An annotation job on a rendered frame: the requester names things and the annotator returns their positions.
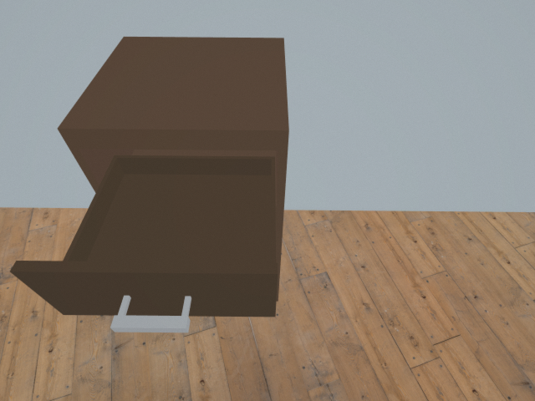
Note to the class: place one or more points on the handle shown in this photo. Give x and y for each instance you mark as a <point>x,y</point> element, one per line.
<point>128,323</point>

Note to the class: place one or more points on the cabinet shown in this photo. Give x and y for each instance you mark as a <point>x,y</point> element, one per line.
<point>185,96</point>

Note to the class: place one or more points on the drawer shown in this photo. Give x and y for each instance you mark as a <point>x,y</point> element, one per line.
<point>162,227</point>

